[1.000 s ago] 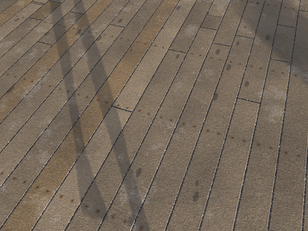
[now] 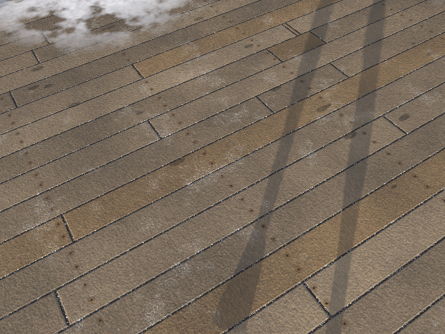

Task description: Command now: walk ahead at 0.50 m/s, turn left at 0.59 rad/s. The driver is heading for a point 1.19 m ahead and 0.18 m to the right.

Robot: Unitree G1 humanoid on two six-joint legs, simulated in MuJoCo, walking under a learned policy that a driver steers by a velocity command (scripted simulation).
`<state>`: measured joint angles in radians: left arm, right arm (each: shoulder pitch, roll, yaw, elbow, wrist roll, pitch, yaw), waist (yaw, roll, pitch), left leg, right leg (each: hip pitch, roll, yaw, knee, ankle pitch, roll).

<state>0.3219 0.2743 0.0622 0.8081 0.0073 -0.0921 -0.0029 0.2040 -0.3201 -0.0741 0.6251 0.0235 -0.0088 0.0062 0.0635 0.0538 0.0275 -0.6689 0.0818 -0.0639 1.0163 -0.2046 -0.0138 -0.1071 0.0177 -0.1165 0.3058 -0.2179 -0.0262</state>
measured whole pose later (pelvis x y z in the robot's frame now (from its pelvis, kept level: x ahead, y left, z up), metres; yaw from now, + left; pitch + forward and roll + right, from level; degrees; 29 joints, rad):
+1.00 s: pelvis +0.55 -0.02 +0.00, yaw -19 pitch +1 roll +0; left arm 0.30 0.27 0.07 0.75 -0.01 -0.05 -0.02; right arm 0.11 -0.30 -0.06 0.72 -0.01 -0.10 -0.01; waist 0.04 0.02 0.05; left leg -0.61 0.10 -0.08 1.00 -0.26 -0.04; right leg -0.22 0.11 0.05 0.37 -0.17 -0.11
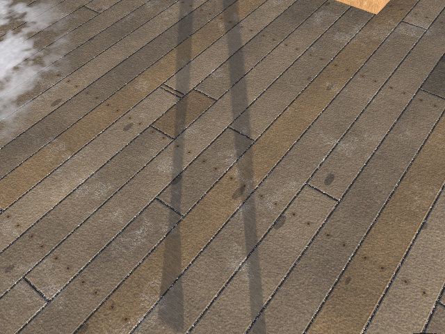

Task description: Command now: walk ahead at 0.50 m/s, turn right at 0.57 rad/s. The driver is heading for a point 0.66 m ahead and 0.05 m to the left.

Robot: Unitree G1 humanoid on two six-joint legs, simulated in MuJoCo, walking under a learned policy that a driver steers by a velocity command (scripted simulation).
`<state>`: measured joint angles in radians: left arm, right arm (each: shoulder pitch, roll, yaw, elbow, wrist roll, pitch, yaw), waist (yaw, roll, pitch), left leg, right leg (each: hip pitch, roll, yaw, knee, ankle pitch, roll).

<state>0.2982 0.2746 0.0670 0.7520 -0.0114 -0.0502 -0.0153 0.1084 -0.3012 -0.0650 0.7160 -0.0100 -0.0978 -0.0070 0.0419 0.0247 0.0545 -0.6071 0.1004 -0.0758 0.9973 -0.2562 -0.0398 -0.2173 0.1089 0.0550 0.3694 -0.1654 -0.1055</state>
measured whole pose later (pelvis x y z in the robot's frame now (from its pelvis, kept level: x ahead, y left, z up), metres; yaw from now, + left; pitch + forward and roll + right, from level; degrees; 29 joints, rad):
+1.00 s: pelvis +0.51 -0.05 +0.00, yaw -4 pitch +1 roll -1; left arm 0.26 0.27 0.06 0.82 0.01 -0.08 -0.01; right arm 0.17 -0.31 -0.05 0.79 0.00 -0.03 -0.01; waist 0.04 0.04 0.04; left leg -0.57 0.06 -0.04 0.83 -0.23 -0.03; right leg -0.18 0.02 -0.08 0.32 -0.17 -0.03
